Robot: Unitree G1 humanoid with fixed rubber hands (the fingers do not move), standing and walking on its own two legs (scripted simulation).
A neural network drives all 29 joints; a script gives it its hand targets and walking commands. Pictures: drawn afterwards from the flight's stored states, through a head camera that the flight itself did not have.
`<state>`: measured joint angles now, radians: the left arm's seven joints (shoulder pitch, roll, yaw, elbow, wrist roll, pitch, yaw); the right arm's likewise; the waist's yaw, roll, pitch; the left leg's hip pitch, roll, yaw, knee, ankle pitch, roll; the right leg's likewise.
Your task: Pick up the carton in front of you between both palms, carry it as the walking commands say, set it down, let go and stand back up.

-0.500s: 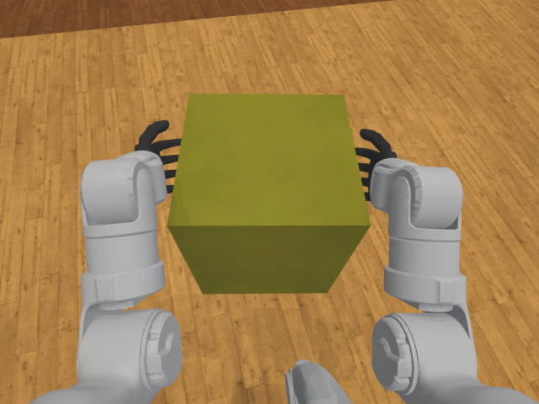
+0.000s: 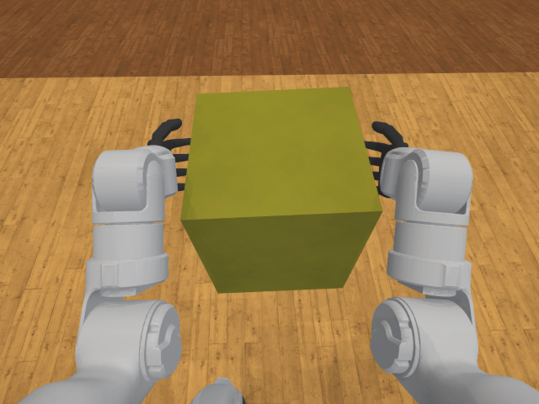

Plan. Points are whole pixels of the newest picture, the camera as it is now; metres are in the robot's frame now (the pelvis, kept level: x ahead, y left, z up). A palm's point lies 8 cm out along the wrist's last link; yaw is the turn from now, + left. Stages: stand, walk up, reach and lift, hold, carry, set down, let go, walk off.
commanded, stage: carry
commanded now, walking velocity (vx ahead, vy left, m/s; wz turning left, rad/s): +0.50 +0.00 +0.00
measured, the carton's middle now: (277, 200) +0.40 +0.03 +0.09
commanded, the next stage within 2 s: none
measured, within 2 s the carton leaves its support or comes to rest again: neither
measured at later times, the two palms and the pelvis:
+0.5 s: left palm (231, 40) +0.69 +0.14 +0.21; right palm (394, 48) +0.69 -0.16 +0.21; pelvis +0.31 -0.01 +0.03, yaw -1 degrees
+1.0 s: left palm out of the picture +1.00 +0.13 +0.23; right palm out of the picture +0.96 -0.16 +0.23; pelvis +0.60 +0.02 +0.08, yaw -1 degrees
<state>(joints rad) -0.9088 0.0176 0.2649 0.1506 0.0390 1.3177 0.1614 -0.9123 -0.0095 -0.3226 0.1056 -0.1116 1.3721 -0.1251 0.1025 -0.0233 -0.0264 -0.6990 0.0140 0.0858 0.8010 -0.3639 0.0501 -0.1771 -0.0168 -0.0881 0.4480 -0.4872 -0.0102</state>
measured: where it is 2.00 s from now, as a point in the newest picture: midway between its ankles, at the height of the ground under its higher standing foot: (291, 162)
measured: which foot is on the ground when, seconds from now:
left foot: up 0.00-0.02, down 0.04-0.44, up 0.46-0.80, down 0.82-1.00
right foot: down 0.00-0.06, up 0.08-0.40, down 0.42-0.84, up 0.86-1.00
